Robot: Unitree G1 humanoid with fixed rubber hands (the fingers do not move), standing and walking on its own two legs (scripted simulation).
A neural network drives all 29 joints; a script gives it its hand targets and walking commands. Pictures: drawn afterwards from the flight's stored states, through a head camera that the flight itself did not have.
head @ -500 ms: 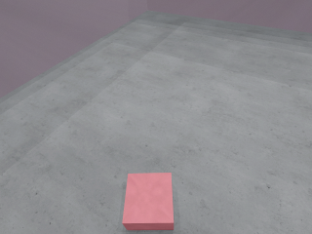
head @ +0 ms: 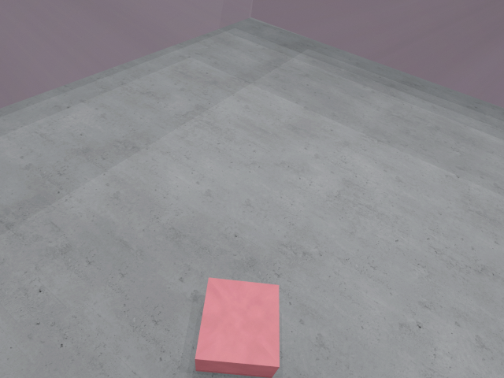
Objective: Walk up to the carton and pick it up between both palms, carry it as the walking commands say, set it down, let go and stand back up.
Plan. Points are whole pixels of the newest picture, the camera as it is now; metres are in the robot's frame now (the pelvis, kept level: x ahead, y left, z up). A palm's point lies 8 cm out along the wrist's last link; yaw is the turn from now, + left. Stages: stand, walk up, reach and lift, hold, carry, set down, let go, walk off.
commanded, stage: walk up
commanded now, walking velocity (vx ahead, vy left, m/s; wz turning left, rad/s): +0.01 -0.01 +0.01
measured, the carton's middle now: (239, 326) +0.46 -0.03 -0.71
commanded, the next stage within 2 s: stand in 0.76 s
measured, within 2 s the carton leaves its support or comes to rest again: neither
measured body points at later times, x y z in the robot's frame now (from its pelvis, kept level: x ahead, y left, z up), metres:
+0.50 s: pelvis +0.00 +0.01 +0.00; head +0.02 +0.01 +0.45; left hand +0.01 +0.23 -0.17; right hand +0.01 -0.21 -0.16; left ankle -0.01 +0.09 -0.75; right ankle -0.02 -0.10 -0.75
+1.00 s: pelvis +0.00 -0.01 +0.00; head +0.01 +0.00 +0.45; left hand -0.03 +0.20 -0.17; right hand -0.02 -0.22 -0.16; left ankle -0.01 +0.09 -0.75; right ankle -0.02 -0.10 -0.75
